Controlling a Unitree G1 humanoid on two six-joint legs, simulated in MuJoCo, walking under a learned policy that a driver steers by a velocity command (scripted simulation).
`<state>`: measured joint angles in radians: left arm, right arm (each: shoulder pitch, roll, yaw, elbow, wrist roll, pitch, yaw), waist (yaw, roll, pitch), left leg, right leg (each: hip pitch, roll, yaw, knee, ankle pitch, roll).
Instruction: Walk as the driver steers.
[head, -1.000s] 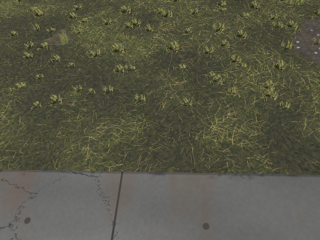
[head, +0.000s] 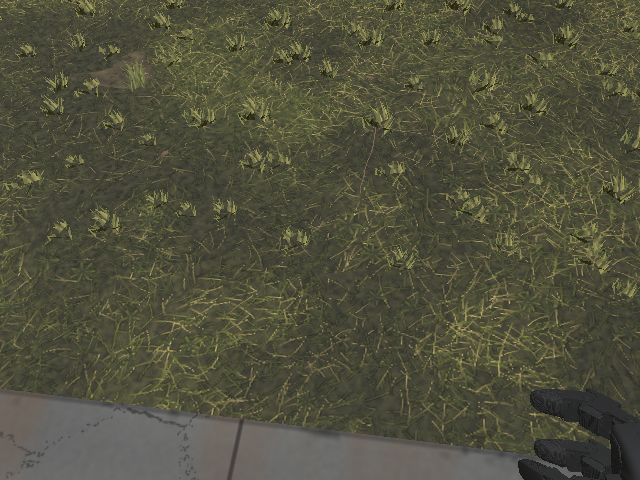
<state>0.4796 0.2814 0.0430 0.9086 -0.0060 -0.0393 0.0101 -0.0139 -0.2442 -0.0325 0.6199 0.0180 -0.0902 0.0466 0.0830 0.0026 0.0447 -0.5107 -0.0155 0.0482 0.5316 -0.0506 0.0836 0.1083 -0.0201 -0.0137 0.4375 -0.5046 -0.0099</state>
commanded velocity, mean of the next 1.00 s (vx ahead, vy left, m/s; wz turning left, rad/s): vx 0.49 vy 0.00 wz -0.01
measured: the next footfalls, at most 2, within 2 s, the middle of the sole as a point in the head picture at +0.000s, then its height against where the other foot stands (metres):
right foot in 0.52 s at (425, 466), level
left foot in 1.08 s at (319, 324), level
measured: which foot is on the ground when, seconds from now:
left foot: down 0.00-0.52, up 0.54-1.00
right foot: up 0.00-0.50, down 0.52-1.00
